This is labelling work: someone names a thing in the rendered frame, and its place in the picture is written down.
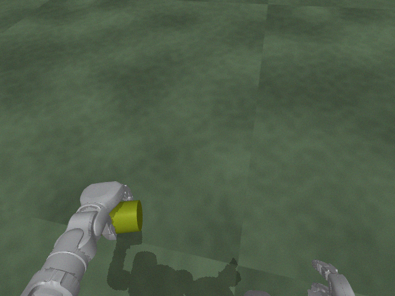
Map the left robot hand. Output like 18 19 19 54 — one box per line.
80 181 133 241

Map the right robot hand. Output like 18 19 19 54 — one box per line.
307 260 355 296

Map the left robot arm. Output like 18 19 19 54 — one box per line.
21 202 109 296

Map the can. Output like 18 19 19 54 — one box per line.
109 200 143 234

